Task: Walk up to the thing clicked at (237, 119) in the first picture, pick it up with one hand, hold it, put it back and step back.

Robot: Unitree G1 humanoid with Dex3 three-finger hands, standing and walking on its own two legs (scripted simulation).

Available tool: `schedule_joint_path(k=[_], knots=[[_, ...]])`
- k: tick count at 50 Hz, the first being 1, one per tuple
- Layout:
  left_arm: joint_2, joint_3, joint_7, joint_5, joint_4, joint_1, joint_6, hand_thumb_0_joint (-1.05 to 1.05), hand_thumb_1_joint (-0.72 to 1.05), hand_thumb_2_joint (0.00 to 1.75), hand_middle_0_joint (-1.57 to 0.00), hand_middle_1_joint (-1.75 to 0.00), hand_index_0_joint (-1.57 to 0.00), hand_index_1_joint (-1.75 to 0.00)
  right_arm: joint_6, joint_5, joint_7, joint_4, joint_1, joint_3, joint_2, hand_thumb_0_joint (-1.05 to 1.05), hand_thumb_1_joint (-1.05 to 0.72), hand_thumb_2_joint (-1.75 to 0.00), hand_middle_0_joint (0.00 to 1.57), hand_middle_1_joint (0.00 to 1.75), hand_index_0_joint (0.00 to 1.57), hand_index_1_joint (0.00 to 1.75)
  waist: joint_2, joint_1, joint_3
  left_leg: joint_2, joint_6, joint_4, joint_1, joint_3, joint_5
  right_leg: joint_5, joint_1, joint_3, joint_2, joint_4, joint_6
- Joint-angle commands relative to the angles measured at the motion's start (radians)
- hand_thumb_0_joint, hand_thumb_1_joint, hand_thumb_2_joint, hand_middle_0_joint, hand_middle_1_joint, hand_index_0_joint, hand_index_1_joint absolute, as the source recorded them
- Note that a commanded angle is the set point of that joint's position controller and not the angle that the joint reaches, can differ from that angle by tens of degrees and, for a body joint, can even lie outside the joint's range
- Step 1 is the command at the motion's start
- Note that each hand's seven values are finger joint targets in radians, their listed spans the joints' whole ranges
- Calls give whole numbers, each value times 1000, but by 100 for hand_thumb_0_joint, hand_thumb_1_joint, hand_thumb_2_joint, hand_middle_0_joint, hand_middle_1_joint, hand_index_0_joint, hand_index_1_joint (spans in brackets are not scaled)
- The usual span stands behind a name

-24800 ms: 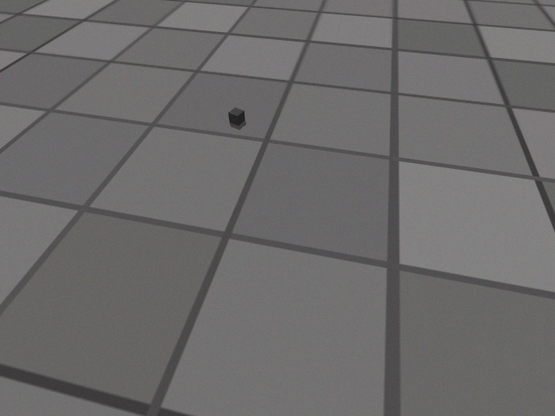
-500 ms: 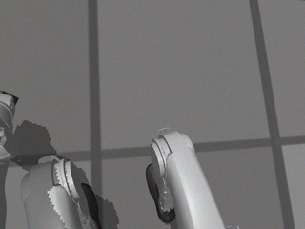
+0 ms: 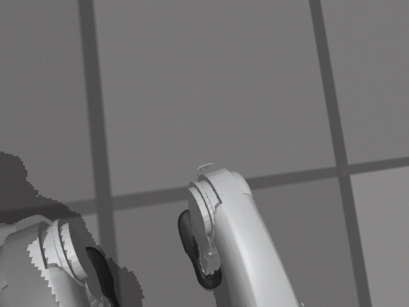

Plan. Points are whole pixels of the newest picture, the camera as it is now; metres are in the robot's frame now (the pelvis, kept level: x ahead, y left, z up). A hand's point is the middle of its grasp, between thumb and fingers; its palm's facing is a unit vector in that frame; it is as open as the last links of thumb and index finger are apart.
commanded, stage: rest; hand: left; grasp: from above
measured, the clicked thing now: out of the picture +0.46 +0.32 -0.22
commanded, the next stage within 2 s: open in 1.18 s
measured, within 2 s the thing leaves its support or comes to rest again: neither
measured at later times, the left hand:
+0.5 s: hand out of the picture +0.45 +0.31 -0.23, palm faces -0.09 -0.44 -0.89, open 10.5 cm
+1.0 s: hand out of the picture +0.46 +0.30 -0.25, palm faces -0.09 -0.45 -0.89, open 10.4 cm
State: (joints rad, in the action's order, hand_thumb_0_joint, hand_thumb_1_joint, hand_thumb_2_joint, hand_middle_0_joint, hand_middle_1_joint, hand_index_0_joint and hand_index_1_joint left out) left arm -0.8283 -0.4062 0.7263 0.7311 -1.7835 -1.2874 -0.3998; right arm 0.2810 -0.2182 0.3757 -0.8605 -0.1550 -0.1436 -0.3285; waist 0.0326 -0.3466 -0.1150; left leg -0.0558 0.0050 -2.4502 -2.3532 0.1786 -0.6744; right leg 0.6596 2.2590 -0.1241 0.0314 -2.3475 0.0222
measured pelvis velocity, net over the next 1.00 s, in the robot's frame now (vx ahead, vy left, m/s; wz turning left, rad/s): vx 0.00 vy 0.00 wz -0.07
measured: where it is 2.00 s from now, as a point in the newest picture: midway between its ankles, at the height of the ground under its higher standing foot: (157, 282)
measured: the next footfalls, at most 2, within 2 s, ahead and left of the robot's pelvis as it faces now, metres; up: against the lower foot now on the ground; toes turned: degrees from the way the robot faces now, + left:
none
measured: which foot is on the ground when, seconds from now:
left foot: down 0.00-1.00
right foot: down 0.00-1.00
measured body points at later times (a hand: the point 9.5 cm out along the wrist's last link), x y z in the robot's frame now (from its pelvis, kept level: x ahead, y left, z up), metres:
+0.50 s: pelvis +0.00 +0.00 +0.00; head +0.29 +0.08 +0.33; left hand +0.45 +0.33 -0.17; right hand -0.01 -0.25 -0.06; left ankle +0.07 +0.13 -0.29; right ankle +0.11 -0.12 -0.29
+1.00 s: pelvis +0.00 +0.00 +0.00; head +0.31 +0.09 +0.32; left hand +0.46 +0.32 -0.20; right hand -0.01 -0.24 -0.05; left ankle +0.07 +0.13 -0.29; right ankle +0.11 -0.12 -0.29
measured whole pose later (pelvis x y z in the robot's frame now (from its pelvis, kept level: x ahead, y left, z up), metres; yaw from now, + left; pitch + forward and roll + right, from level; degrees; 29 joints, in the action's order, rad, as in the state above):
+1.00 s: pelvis +0.00 +0.00 +0.00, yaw -4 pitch +29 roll -14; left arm -0.99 -0.37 0.80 0.60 -1.80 -1.30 -0.39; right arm 0.31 -0.20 0.44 -0.73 -0.12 -0.31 -0.38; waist 0.13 -0.43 -0.24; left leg -0.06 0.01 -2.48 -2.33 0.27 -0.70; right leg 0.65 2.20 -0.20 0.05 -2.32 0.03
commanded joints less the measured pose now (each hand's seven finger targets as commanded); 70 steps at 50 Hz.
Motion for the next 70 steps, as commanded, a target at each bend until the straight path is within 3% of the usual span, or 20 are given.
schedule_joint_path(k=[1, 8, 10, 11, 13, 14, 18, 20, 22, 23, 24, 25, 28, 32, 33, 42, 51, 64, 68, 70], knots=[[-225, 23, 52, 2, 99, -316, 6, 0, 39, 82, -86, -69, -84, -71, 2, -1, 17, -38, -256, 51, -311, 0, -91, -90, 20, 30, 20, 30, -395, -46, 716, -8, -8, 214, 514, -74, 178, -231, -378, -85, 36, 245, -34], [-263, 43, 52, -1, 83, -277, 1, 0, 42, 73, -85, -69, -85, -69, 2, -6, 39, -12, -245, 6, -316, 0, -91, -90, 20, 30, 20, 30, -374, -69, 679, -9, -12, 197, 498, -63, 232, -296, -438, -103, 39, 228, -26], [-292, 29, 64, -2, 82, -275, -1, 0, 40, 72, -83, -70, -83, -70, 1, 1, 43, -21, -257, 3, -326, 0, -91, -90, 20, 30, 20, 30, -391, -60, 679, -12, -12, 207, 504, -58, 238, -305, -449, -101, 42, 240, -26], [-287, 33, 69, -4, 76, -276, -4, 0, 43, 68, -85, -69, -85, -68, 3, -7, 48, 0, -245, 0, -328, 0, -92, -90, 20, 30, 20, 30, -390, -73, 667, -11, -11, 205, 502, -57, 232, -303, -445, -104, 40, 234, -26], [-280, 34, 77, -23, 81, -271, -4, 0, 43, 69, -85, -69, -86, -68, 3, -6, 54, 9, -241, -12, -326, 0, -92, -90, 20, 30, 20, 30, -396, -78, 660, -13, -10, 199, 509, -53, 225, -301, -441, -108, 45, 235, -27], [-290, 23, 84, -36, 59, -268, -1, 0, 42, 69, -85, -66, -85, -66, 4, 0, 53, 13, -236, 1, -357, 0, -91, -90, 20, 30, 20, 30, -400, -78, 668, -15, -12, 210, 492, -52, 210, -291, -462, -105, 52, 241, -26], [-308, 29, 104, -45, 76, -294, 8, 0, 43, 76, -85, -73, -85, -73, 6, -6, 57, 13, -242, -31, -333, 0, -92, -90, 20, 30, 20, 30, -394, -93, 656, -13, -15, 188, 468, -53, 192, -280, -471, -103, 49, 248, -23], [-331, 18, 114, -53, 82, -307, 16, 0, 45, 78, -88, -71, -87, -72, 7, -4, 56, 15, -234, -35, -346, 0, -92, -90, 20, 30, 20, 30, -419, -100, 650, -16, -11, 193, 480, -44, 179, -266, -455, -107, 50, 250, -26], [-317, 35, 112, -65, 93, -306, 17, 0, 47, 77, -88, -72, -88, -72, 14, -11, 57, 23, -208, -38, -352, 0, -92, -90, 20, 30, 20, 30, -425, -115, 617, -16, -6, 195, 513, -33, 160, -253, -425, -121, 44, 235, -27], [-331, 20, 119, -62, 83, -298, 21, 0, 46, 77, -87, -71, -87, -71, 14, -2, 59, 19, -222, -39, -358, 0, -91, -90, 20, 30, 20, 30, -430, -109, 632, -21, -4, 202, 527, -24, 172, -260, -427, -124, 47, 239, -29], [-318, 44, 113, -68, 96, -306, 21, 0, 47, 76, -88, -71, -88, -72, 16, -9, 58, 22, -207, -43, -354, 0, -92, -90, 20, 30, 20, 30, -430, -121, 607, -16, -6, 197, 512, -30, 161, -260, -433, -123, 44, 236, -26], [-336, 33, 114, -64, 83, -299, 23, 0, 45, 74, -86, -73, -86, -73, 18, -5, 58, 12, -214, -42, -364, 0, -92, -90, 20, 30, 20, 30, -436, -116, 611, -18, -7, 209, 505, -27, 154, -250, -433, -125, 48, 244, -28], [-312, 60, 97, -71, 75, -274, 18, 0, 43, 76, -84, -74, -84, -73, 16, -2, 62, 28, -215, -54, -361, 0, -92, -91, 20, 30, 20, 30, -432, -126, 597, -17, -2, 205, 517, -24, 161, -258, -424, -128, 49, 240, -29], [-307, 60, 105, -73, 62, -277, 11, 0, 37, 79, -80, -76, -80, -76, 19, 12, 66, 40, -211, -53, -378, 0, -92, -91, 20, 30, 20, 30, -467, -118, 585, -29, 9, 224, 558, 12, 181, -277, -388, -147, 46, 217, -35], [-304, 71, 104, -68, 61, -273, 9, 0, 38, 78, -80, -77, -80, -77, 18, 4, 70, 47, -216, -61, -372, 0, -92, -91, 20, 30, 20, 30, -458, -130, 577, -25, 5, 218, 549, 10, 183, -279, -395, -149, 45, 215, -34], [-331, 65, 112, -124, 76, -262, 12, 0, 39, 77, -81, -75, -81, -75, 23, 7, 69, 68, -218, -84, -380, 0, -92, -91, 20, 30, 20, 30, -410, -135, 589, -18, -8, 189, 479, -13, 205, -319, -492, -132, 62, 245, -19], [-393, 62, 118, -91, 104, -261, 15, 0, 39, 79, -83, -71, -82, -72, 26, 14, 64, 64, -197, -95, -391, 0, -92, -91, 20, 30, 20, 30, -475, -123, 569, -29, 1, 206, 534, 6, 166, -278, -452, -148, 58, 236, -27], [-358, 75, 113, -137, 72, -234, 22, 0, 42, 84, -85, -74, -83, -75, 38, 11, 61, 91, -204, -109, -404, 0, -92, -91, 20, 30, 20, 30, -419, -155, 529, -31, -3, 189, 496, 19, 176, -298, -471, -158, 64, 245, -22], [-370, 95, 104, -138, 99, -242, 25, 0, 10, 80, -53, -78, -51, -79, 45, 5, 57, 96, -194, -119, -401, 0, -91, -90, 20, 30, 20, 30, -428, -159, 518, -26, -1, 190, 504, 15, 170, -291, -475, -157, 61, 237, -20], [-390, 77, 113, -127, 86, -238, 28, 0, -6, 77, -41, -77, -41, -78, 47, 10, 54, 90, -195, -117, -408, 0, -90, -90, 20, 30, 20, 30, -427, -150, 523, -29, -2, 194, 505, 21, 160, -285, -478, -157, 64, 249, -21]])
